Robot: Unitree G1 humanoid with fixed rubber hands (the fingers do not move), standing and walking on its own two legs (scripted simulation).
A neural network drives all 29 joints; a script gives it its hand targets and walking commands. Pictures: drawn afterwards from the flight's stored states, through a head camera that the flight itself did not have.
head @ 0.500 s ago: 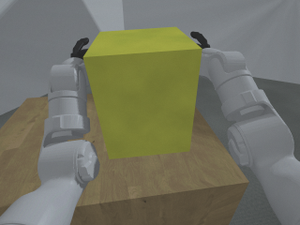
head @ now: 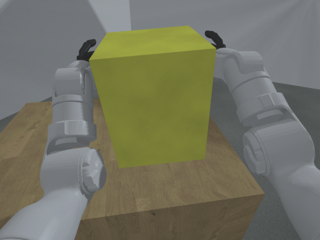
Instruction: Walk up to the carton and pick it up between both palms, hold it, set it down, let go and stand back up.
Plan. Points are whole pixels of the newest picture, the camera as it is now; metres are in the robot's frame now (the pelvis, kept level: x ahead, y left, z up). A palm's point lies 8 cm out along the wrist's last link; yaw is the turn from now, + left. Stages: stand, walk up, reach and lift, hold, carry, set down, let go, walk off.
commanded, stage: hold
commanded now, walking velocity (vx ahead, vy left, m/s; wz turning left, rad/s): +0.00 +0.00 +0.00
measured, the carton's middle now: (155, 94) +0.36 -0.01 +0.27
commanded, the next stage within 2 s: none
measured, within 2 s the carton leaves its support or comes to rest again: neither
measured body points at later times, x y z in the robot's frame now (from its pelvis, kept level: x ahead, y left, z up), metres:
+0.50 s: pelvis +0.00 +0.00 +0.00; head -0.10 +0.02 +0.44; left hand +0.38 +0.15 +0.33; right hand +0.37 -0.15 +0.34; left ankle +0.02 +0.12 -0.75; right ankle +0.00 -0.10 -0.75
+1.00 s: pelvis +0.00 +0.00 +0.00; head -0.10 +0.02 +0.44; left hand +0.39 +0.15 +0.33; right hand +0.38 -0.15 +0.34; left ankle +0.02 +0.12 -0.75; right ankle +0.00 -0.10 -0.75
